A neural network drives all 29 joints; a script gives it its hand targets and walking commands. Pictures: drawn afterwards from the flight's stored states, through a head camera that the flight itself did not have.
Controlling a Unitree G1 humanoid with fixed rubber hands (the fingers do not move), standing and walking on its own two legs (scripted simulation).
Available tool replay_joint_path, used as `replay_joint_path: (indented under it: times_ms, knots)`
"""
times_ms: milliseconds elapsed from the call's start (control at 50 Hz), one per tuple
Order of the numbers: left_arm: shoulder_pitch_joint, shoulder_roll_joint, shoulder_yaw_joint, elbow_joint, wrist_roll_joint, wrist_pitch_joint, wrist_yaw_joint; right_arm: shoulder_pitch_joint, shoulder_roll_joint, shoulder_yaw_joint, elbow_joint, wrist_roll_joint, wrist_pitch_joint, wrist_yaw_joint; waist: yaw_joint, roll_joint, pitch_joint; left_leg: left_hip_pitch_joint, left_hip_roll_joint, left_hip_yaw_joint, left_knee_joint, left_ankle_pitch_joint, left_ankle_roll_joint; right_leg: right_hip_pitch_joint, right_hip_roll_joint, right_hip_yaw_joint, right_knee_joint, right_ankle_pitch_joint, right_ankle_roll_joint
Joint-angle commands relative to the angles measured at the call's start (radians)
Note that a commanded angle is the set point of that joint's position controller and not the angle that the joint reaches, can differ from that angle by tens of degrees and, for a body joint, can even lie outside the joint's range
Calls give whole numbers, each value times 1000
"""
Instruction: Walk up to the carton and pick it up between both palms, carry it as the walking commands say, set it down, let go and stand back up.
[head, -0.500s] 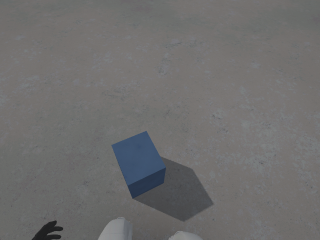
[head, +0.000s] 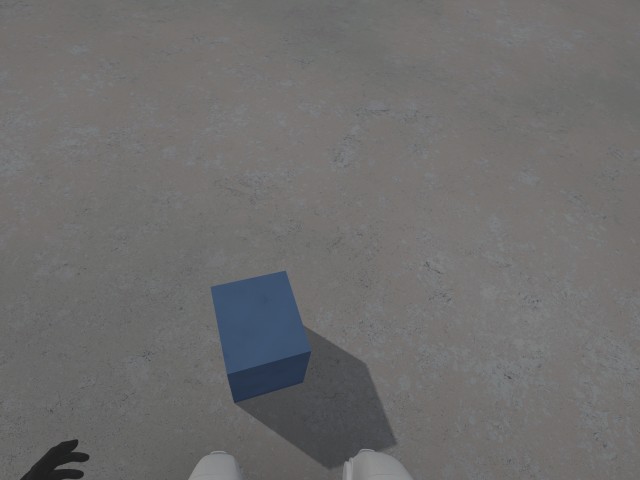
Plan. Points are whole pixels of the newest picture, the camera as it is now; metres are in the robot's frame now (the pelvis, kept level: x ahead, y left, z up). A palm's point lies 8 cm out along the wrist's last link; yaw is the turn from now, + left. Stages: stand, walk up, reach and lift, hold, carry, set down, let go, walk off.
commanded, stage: walk up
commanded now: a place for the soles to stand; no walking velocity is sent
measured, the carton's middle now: (259, 337) +0.52 +0.11 -0.61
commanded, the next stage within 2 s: none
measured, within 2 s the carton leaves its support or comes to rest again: neither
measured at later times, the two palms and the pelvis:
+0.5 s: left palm out of the picture +0.10 +0.30 -0.11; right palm (566, 471) +0.15 -0.34 -0.09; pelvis +0.06 -0.02 +0.00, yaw +9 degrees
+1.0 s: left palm out of the picture +0.06 +0.31 -0.10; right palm (537, 445) +0.18 -0.31 -0.09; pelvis +0.05 -0.01 +0.00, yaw +15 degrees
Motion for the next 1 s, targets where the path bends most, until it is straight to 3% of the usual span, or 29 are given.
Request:
replay_joint_path:
  times_ms: [0,20,80,120,180,260,300,320,340,360,380,400,420,440,460,480,540,580,620,640,660,680,760,800,820,840,860,900,980]
  knots:
    - [177,296,159,-2,41,-94,72,-45,-132,-56,-117,-39,46,-4,73,-88,-76,-458,-116,-110,480,-162,39,220,-382,634,-763,-498,-70]
    - [70,295,146,-25,29,-90,77,-24,-194,-76,-97,-29,43,2,9,11,-21,-369,-105,-110,492,-97,40,148,-371,585,-799,-549,-72]
    - [33,222,135,1,32,-97,77,25,-220,-97,-43,-14,33,25,1,-80,-22,-319,-35,-28,385,-1,7,252,-223,249,-624,-113,-87]
    - [118,229,141,5,39,-113,79,-5,-175,-78,-57,-5,29,37,54,-136,-83,-326,-50,-8,296,-28,-4,429,-231,216,-530,217,-119]
    - [167,170,125,15,28,-106,84,-81,-163,-59,-64,-20,14,33,84,-93,-165,-332,-57,35,169,-119,1,587,-243,138,-373,714,-197]
    - [145,161,116,-13,18,-91,87,-69,-150,-58,-79,-5,7,35,81,-168,-178,-274,-86,91,105,-81,0,568,-210,67,-291,939,-187]
    - [118,164,113,-23,12,-80,89,-57,-146,-63,-69,-11,-2,27,60,-160,-182,-217,-95,122,-8,-42,13,521,-219,45,-242,864,-187]
    - [87,164,107,-42,6,-79,90,-47,-162,-69,-78,-8,-5,26,41,-89,-198,-161,-102,120,-66,7,27,494,-224,27,-204,850,-169]
    - [41,175,108,-59,1,-78,87,18,-150,-77,-60,-12,-12,24,-19,-42,-234,1,-120,141,-215,123,37,418,-213,-21,-109,834,-138]
    - [3,133,93,-82,-8,-77,87,123,-204,-94,-20,-30,-14,14,-62,82,-316,191,-93,42,-170,298,79,248,-158,-69,37,709,-76]
    - [-15,79,73,-98,-14,-82,86,181,-292,-120,-22,-43,-21,6,-117,262,-364,391,84,-312,-193,558,188,-15,-72,-44,218,474,-43]
    - [-6,48,66,-108,-25,-83,92,113,-347,-122,-53,-32,-26,5,-77,351,-348,471,230,-591,-268,678,324,-199,67,-2,238,-130,-19]
    - [-22,95,68,-80,-14,-69,95,91,-299,-109,-48,-12,-19,7,-65,240,-292,442,215,-491,-237,584,313,-179,3,82,195,-190,-27]
    - [-62,84,63,-57,-5,-74,91,66,-267,-99,-41,-10,-21,1,-80,204,-228,388,217,-469,-196,691,330,-206,-12,16,146,-194,-24]
    - [-59,71,74,-58,-5,-68,89,46,-254,-89,-44,-15,-17,-3,-52,153,-148,300,185,-439,-187,724,282,-151,-21,61,70,-214,-17]
    - [-18,53,70,-43,-6,-76,84,-5,-251,-87,-55,-23,-12,-3,-26,193,-135,240,153,-353,-215,636,256,-108,-18,33,-5,-171,-31]
    - [37,67,85,-26,-6,-78,85,-68,-239,-76,-68,-21,-2,2,-1,248,-143,148,103,-308,-175,709,226,37,22,11,-130,-19,-34]
    - [84,92,90,0,10,-91,86,-131,-215,-70,-82,-12,12,12,28,206,-191,42,26,-228,-78,559,172,238,25,-13,-309,182,-56]
    - [102,188,103,6,38,-103,95,-146,-130,-44,-107,5,23,17,47,-49,-148,-186,-108,-44,149,173,49,352,-245,321,-551,110,-165]
    - [70,218,105,6,38,-113,98,-152,-145,-58,-119,-9,35,17,34,-38,-125,-243,-122,-6,253,-204,30,330,-400,443,-604,109,-232]
    - [33,198,106,11,38,-116,97,-182,-196,-73,-99,-17,44,19,45,15,-66,-240,-79,-29,316,-214,31,261,-395,392,-570,191,-264]
    - [9,182,96,15,38,-109,96,-178,-197,-76,-88,-10,39,25,36,-42,-89,-191,-63,-19,299,-212,41,260,-369,326,-550,230,-265]
    - [-13,173,92,-10,31,-94,82,-70,-160,-77,-54,-23,7,43,-6,-115,-130,-37,-106,96,-5,-49,31,254,-237,73,-398,367,-168]
    - [-52,143,82,-15,22,-77,74,-16,-167,-79,-17,-26,-6,28,-35,-83,-180,132,-141,94,-124,101,39,147,-178,8,-275,268,-113]
    - [-50,103,78,-35,17,-70,74,22,-213,-89,9,-20,-11,21,-37,41,-183,174,-98,-15,-177,167,51,102,-151,-37,-148,179,-86]
    - [-93,42,76,-54,9,-61,64,29,-292,-100,-17,-36,-22,7,-52,188,-188,218,102,-421,-297,190,146,-66,-17,-70,43,5,-34]
    - [-101,64,76,-61,14,-52,70,30,-339,-109,-21,-27,-27,3,-40,158,-142,235,204,-575,-334,257,239,-140,5,27,41,-184,-30]
    - [-94,103,86,-49,14,-44,69,-26,-336,-105,-27,-27,-26,0,-42,155,-102,169,189,-518,-321,160,263,-124,-20,40,7,-208,-18]
    - [49,78,87,17,11,-68,67,-155,-243,-75,-56,-26,-4,9,25,187,-158,23,52,-273,-217,198,154,177,12,12,-264,58,-46]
